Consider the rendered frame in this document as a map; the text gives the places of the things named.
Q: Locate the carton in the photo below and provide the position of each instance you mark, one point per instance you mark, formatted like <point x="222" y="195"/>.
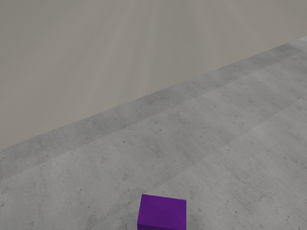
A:
<point x="161" y="213"/>

